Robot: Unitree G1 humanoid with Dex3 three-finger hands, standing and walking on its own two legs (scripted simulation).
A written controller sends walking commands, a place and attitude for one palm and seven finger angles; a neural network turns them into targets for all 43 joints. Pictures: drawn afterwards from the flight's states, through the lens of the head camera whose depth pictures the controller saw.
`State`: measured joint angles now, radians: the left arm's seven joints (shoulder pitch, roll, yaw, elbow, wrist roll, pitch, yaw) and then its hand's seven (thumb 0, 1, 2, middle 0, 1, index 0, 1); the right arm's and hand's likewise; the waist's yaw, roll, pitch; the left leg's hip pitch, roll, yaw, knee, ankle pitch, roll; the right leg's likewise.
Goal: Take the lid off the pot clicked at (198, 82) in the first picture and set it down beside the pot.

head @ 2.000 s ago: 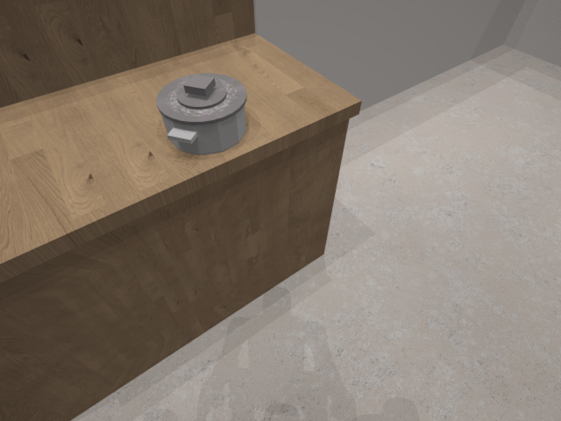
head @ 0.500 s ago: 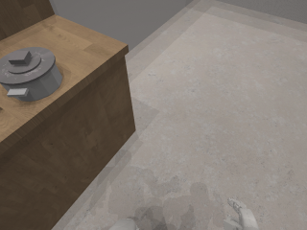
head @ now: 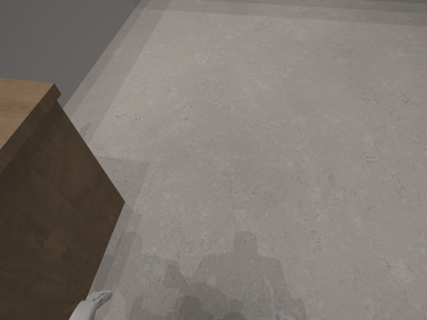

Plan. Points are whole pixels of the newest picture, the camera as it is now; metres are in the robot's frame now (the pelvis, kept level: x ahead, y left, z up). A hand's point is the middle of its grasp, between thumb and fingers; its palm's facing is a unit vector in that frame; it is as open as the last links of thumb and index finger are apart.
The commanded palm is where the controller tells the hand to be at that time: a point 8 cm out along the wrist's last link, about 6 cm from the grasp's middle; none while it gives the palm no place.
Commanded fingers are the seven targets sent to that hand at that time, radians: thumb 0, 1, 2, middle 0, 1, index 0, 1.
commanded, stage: walk to a spot facing it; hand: left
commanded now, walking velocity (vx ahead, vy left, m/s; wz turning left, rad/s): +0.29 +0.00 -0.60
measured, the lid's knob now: out of the picture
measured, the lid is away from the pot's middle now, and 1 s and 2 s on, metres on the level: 0.00 0.00 0.00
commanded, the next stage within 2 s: turn to face it in 0.94 s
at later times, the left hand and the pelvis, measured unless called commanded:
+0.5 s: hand (128, 269) +0.24 +0.21 -0.16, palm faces -0.27 -0.95 -0.18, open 7.4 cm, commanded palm none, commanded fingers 0.00 0.90 0.90 -0.20 -0.30 -0.20 -0.30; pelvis +0.14 +0.02 +0.01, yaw -19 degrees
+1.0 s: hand (233, 167) +0.52 -0.04 -0.16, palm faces -0.61 -0.76 -0.21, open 7.4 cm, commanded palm none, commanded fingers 0.00 0.90 0.90 -0.20 -0.30 -0.20 -0.30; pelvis +0.30 -0.11 +0.00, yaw -36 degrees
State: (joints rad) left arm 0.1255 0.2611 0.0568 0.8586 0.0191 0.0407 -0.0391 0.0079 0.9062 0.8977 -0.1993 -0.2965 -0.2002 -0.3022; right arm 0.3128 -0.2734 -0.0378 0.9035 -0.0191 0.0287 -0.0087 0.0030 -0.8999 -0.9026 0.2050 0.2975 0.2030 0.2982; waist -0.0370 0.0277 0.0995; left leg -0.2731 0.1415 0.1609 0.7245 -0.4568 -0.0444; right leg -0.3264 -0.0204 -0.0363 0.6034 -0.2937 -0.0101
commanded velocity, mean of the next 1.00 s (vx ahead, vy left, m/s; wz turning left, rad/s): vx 0.30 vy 0.00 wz -0.58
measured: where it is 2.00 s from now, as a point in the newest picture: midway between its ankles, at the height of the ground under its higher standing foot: (265, 258)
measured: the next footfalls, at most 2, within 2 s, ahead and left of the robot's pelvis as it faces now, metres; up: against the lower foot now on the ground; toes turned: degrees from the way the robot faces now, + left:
left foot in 0.36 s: +0.20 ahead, +0.11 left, +0.00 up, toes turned -9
right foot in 0.88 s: +0.37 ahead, -0.22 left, +0.00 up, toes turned -39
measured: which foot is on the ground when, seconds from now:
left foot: up 0.00-0.34, down 0.36-0.88, up 0.90-1.00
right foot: down 0.00-0.36, up 0.38-0.86, down 0.88-1.00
